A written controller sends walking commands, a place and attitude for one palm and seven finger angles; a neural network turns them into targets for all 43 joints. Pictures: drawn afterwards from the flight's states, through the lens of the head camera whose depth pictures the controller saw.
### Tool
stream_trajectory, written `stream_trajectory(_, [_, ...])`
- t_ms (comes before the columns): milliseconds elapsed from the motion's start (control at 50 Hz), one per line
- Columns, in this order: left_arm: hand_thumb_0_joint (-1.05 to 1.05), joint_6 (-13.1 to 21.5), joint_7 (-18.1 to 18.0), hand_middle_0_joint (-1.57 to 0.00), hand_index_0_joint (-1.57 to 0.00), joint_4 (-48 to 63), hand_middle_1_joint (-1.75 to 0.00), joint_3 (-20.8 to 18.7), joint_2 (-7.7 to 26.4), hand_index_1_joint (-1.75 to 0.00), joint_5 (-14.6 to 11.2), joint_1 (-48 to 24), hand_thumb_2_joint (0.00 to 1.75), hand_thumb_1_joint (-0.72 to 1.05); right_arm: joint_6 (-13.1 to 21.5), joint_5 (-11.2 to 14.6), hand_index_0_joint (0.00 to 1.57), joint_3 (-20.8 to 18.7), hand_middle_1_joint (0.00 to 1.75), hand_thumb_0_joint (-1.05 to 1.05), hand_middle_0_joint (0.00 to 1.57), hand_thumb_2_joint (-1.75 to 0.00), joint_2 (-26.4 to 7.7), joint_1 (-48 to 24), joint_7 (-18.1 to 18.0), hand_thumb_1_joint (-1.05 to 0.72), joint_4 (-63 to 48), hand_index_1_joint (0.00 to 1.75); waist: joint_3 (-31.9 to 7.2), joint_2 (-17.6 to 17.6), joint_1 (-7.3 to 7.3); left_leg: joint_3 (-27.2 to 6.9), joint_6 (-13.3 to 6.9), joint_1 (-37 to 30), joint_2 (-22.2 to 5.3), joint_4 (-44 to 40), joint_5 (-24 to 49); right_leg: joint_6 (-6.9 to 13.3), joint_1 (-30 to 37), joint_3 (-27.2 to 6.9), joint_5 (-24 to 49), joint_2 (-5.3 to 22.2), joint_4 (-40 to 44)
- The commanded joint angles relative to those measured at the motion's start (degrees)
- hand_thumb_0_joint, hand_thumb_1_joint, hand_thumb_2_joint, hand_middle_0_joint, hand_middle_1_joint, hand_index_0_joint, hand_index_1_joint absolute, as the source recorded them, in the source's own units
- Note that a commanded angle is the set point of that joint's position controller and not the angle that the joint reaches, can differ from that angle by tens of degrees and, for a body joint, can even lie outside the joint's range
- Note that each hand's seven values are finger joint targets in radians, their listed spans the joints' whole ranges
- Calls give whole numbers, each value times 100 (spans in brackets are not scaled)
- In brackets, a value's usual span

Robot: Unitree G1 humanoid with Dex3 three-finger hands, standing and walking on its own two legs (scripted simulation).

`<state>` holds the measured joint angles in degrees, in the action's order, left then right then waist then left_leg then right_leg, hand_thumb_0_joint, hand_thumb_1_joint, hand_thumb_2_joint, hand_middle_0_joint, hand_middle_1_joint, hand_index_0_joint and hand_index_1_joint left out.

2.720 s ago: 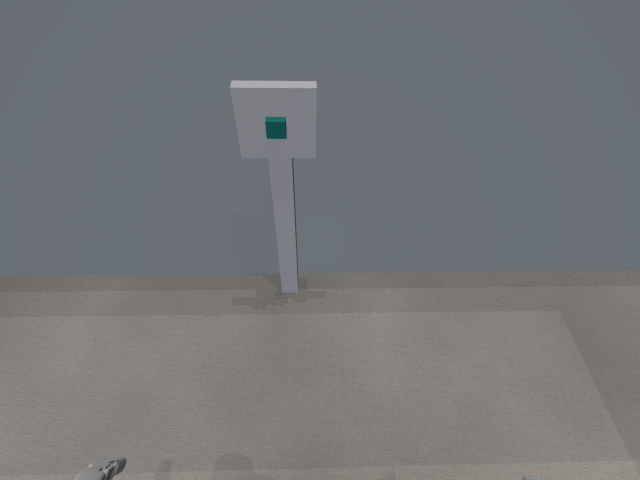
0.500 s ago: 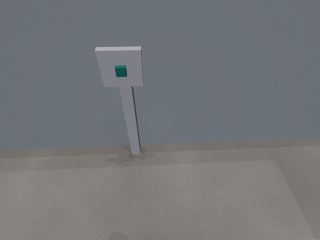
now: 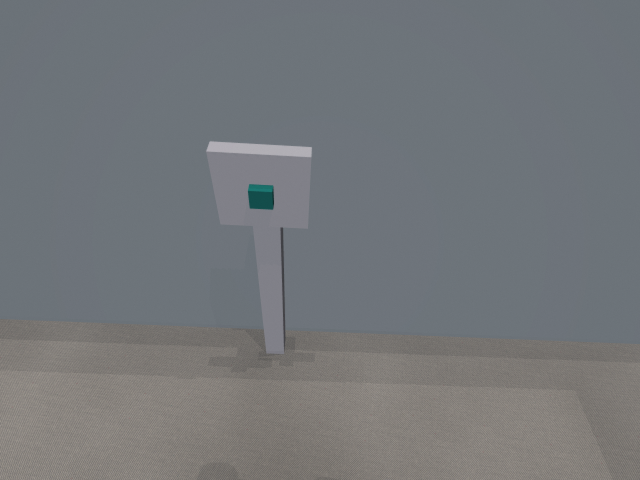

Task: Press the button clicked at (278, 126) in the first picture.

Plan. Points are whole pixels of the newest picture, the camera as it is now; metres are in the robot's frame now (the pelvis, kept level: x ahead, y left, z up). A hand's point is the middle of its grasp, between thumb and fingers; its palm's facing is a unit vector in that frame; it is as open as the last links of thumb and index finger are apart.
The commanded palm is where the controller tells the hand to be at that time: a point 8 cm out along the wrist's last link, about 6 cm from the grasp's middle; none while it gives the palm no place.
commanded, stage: take the last steps up to it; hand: left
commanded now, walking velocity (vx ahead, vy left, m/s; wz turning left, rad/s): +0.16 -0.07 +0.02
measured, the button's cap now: (261, 195) +0.59 +0.16 -0.02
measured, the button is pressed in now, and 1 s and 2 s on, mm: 0 0 0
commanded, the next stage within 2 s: come to a stop and stand still in 0.06 s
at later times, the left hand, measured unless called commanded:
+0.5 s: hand out of the picture +0.13 +0.14 -0.16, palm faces +0.10 -0.96 -0.25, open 7.2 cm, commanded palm none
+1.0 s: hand out of the picture +0.00 +0.18 -0.16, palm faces +0.06 -0.98 -0.16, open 7.4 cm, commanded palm none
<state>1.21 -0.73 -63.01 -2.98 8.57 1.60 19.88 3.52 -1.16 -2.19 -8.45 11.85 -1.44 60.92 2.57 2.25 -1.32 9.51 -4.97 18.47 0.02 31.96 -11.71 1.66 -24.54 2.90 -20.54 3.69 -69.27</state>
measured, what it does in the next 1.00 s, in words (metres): steps on the spot: right foot, then left foot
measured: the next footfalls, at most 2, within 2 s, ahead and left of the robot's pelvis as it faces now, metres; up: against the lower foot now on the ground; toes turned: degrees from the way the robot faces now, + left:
right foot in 0.28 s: +0.17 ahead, -0.15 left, +0.00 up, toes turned -5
left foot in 0.68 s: +0.07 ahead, +0.11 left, +0.00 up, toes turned +5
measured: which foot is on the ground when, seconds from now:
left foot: down 0.00-0.34, up 0.36-0.66, down 0.68-1.00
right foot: up 0.00-0.26, down 0.28-0.68, up 0.70-1.00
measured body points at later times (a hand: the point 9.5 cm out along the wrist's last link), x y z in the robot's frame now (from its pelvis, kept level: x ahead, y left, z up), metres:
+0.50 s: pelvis +0.08 -0.04 +0.01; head +0.11 -0.06 +0.46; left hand +0.13 +0.19 -0.14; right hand +0.08 -0.27 -0.16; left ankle +0.04 +0.07 -0.68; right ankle +0.13 -0.15 -0.73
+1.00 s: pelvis +0.03 +0.01 +0.02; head +0.03 +0.02 +0.47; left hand +0.00 +0.23 -0.15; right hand +0.04 -0.22 -0.13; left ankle +0.03 +0.10 -0.73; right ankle +0.02 -0.12 -0.70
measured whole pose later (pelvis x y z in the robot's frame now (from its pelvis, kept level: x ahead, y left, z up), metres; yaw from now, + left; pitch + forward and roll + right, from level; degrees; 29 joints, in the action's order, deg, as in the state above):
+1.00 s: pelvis +0.03 +0.01 +0.02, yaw +1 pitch -1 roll +0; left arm -2.9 -0.7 -64.5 -2.4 9.8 1.1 18.5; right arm 0.9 -1.4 -1.2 -7.0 16.7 -2.6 63.0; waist 0.7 2.4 0.8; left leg 4.8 -2.2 8.3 0.3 20.7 -11.3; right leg -1.7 -16.0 1.8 -22.6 1.6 -40.2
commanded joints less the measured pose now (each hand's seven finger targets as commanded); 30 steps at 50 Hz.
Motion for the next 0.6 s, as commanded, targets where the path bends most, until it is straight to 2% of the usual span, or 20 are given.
stream_trajectory(0, [0,-88,45,-20,-20,97,-30,19,-30,-30,33,896,90,90,59,-1,20,-140,30,0,20,-90,-626,365,31,-90,-177,30,175,-690,-119,-1315,-509,629,-1452,-2295,-525,-137,108,-45,405,296,922])
stream_trajectory(60, [0,-82,49,-20,-20,331,-30,16,30,-30,33,294,90,90,15,-10,20,-175,30,0,20,-90,-668,643,35,-90,-108,30,262,-530,57,-1448,-574,325,-1517,-2376,-741,-183,-30,4,494,290,1770])
stream_trajectory(80, [0,-87,47,-20,-20,373,-30,8,17,-30,25,163,90,90,-6,-23,20,-192,30,0,20,-90,-691,657,34,-90,-89,30,301,-677,65,-1425,-603,220,-1575,-2375,-869,-190,-25,7,489,305,2027])
stream_trajectory(140, [0,-70,60,-20,-20,498,-30,9,57,-30,27,-227,90,90,-73,-37,20,-223,30,0,20,-90,-718,815,32,-90,-33,30,348,-653,201,-1506,-607,35,-1594,-2246,-1157,-187,209,92,356,182,2714])
stream_trajectory(160, [0,-53,46,-20,-20,512,-30,32,67,-30,28,-302,90,90,-97,-29,20,-204,30,0,20,-90,-680,813,25,-90,6,30,379,-563,203,-1478,-576,40,-1561,-2090,-829,-203,393,119,368,105,2973])
stream_trajectory(180, [0,-36,21,-20,-20,475,-30,54,24,-30,17,-206,90,90,-112,-28,20,-168,30,0,20,-90,-630,760,6,-90,37,30,271,-463,106,-1348,-487,7,-1483,-1787,-391,-235,753,134,549,37,3419])
stream_trajectory(200, [0,0,-14,-20,-20,356,-30,78,25,-30,5,-15,90,90,-124,-11,20,-109,30,0,20,-90,-521,751,-18,-90,85,30,117,-356,1,-1124,-276,-106,-1231,-1322,195,-258,1225,193,1001,-66,4112])
stream_trajectory(220, [0,57,-67,-20,-20,242,-30,75,188,-30,-8,174,90,90,-111,28,20,-52,30,0,20,-90,-345,818,-25,-90,167,30,-33,-102,-71,-867,26,-51,-925,-854,354,-252,1737,-126,1632,130,4736])
stream_trajectory(240, [0,138,-115,-20,-20,169,-30,92,490,-30,-30,251,90,90,-104,80,20,24,30,0,20,-90,-127,973,-19,-90,175,30,-288,411,53,-673,322,102,-595,-649,-232,-54,2094,-919,2909,828,4842])
stream_trajectory(260, [0,129,-147,-20,-20,197,-30,81,750,-30,-58,141,90,90,-142,86,20,39,30,0,20,-90,-81,1050,18,-90,200,30,-208,314,165,-601,473,-2,-402,-650,-713,167,1976,-1035,4261,1274,4714])
stream_trajectory(280, [0,121,-156,-20,-20,217,-30,21,888,-30,-85,-8,90,90,-242,80,20,9,30,0,20,-90,-115,1135,3,-90,270,30,-435,692,222,-470,567,-278,-353,-443,-754,331,1897,-991,4872,1308,4567])
stream_trajectory(300, [0,97,-186,-20,-20,248,-30,1,902,-30,-102,-69,90,90,-327,82,20,-26,30,0,20,-90,-167,1157,-19,-90,300,30,-516,1001,189,-403,610,-403,-343,-120,-985,438,1832,-975,5271,1378,4581])
stream_trajectory(380, [0,-41,-283,-20,-20,324,-30,-141,1001,-30,-36,-154,90,90,-523,81,20,-118,30,0,20,-90,-233,851,-70,-90,159,30,-502,549,-23,-665,670,276,-230,1611,-1887,1023,2102,-1160,6196,1798,4572])
stream_trajectory(420, [0,-93,-307,-20,-20,407,-30,-226,1085,-30,-5,-215,90,90,-598,66,20,-177,30,0,20,-90,-280,598,-59,-90,-4,30,-550,404,-89,-910,700,544,-162,2379,-1980,1156,2069,-1168,5855,1882,4634])
stream_trajectory(460, [0,-130,-318,-20,-20,538,-30,-260,1092,-30,13,-449,90,90,-643,64,20,-212,30,0,20,-90,-315,551,-25,-90,-103,30,-622,335,-21,-990,734,501,-177,2450,-1853,1109,1905,-1005,5145,1801,4720])
stream_trajectory(480, [0,-147,-309,-20,-20,618,-30,-271,1123,-30,26,-547,90,90,-654,58,20,-216,30,0,20,-90,-290,534,-1,-90,-156,30,-627,496,5,-964,744,410,-170,2334,-1768,1031,1729,-906,4735,1721,4775])
stream_trajectory(540, [0,-184,-258,-20,-20,724,-30,-290,1169,-30,57,-666,90,90,-618,53,20,-206,30,0,20,-90,-317,520,40,-90,-278,30,-662,805,5,-821,714,73,-137,1629,-1616,933,1463,-941,3278,1564,4972])
stream_trajectory(560, [0,-193,-245,-20,-20,725,-30,-283,1151,-30,65,-699,90,90,-594,61,20,-203,30,0,20,-90,-291,540,49,-90,-291,30,-646,823,37,-754,685,-117,-135,1239,-1477,881,1313,-970,2719,1484,5018])
stream_trajectory(580, [0,-211,-230,-20,-20,747,-30,-283,1169,-30,64,-777,90,90,-551,56,20,-177,30,0,20,-90,-302,706,52,-90,-278,30,-676,826,129,-681,655,-355,-127,698,-1220,766,1190,-943,2124,1380,4970])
